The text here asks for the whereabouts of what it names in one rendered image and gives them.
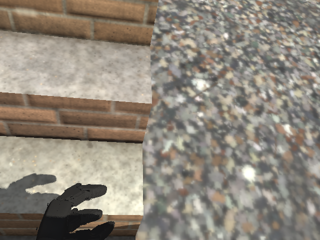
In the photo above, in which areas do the stairs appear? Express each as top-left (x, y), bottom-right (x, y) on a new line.
top-left (0, 0), bottom-right (159, 240)

